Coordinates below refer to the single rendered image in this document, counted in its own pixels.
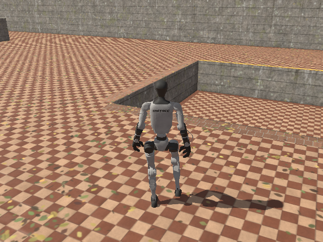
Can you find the robot right shin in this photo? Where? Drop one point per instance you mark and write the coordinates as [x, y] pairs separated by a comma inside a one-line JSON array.
[[176, 173]]

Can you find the left robot hand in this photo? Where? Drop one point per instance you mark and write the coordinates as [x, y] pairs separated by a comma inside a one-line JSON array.
[[139, 144]]

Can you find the left robot forearm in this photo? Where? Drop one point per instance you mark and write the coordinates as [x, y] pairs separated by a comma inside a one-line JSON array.
[[137, 134]]

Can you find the right robot thigh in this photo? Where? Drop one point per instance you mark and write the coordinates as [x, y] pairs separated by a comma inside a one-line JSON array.
[[173, 147]]

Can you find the robot left upper arm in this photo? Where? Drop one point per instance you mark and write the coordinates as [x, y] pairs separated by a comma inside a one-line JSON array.
[[145, 107]]

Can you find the robot right upper arm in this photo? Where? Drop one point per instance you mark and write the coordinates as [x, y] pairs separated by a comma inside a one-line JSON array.
[[179, 115]]

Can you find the right robot forearm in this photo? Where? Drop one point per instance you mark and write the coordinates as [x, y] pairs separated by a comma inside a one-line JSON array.
[[185, 137]]

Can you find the right robot hand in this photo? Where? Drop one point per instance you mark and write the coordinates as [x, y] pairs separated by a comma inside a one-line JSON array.
[[187, 149]]

